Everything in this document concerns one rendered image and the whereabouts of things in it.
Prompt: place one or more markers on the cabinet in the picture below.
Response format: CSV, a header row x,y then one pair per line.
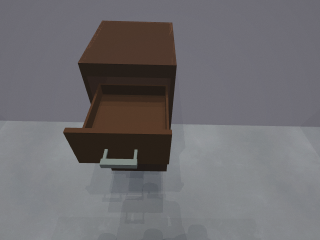
x,y
131,52

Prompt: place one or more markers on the handle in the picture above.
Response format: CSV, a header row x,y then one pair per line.
x,y
118,163

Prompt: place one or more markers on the drawer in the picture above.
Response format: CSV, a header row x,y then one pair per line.
x,y
123,118

